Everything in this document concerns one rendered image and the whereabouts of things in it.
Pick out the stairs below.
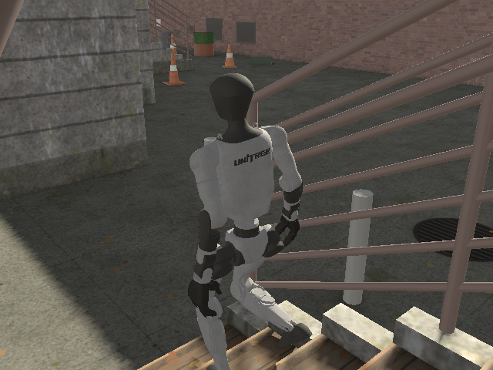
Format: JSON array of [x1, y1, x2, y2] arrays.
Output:
[[137, 322, 493, 370]]

